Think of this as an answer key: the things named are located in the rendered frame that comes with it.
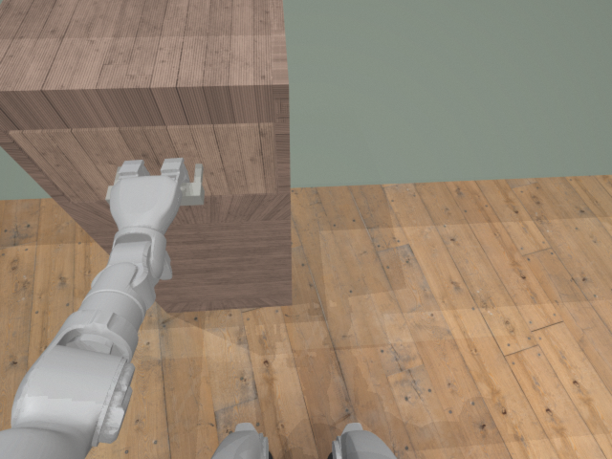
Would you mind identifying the left robot forearm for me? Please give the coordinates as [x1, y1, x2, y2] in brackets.
[11, 227, 166, 427]

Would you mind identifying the robot left hand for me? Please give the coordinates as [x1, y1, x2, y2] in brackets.
[110, 158, 190, 280]

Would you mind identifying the left robot upper arm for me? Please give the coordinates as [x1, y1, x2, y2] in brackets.
[0, 345, 135, 459]

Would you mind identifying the drawer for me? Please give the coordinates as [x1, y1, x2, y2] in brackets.
[9, 122, 276, 202]

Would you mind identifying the robot right shin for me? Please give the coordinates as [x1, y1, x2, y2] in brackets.
[340, 423, 363, 438]

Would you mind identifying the handle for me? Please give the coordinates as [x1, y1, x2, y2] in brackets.
[105, 164, 205, 206]

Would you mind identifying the robot left thigh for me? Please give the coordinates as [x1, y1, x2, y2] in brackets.
[211, 430, 269, 459]

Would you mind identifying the cabinet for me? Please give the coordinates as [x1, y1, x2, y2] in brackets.
[0, 0, 293, 313]

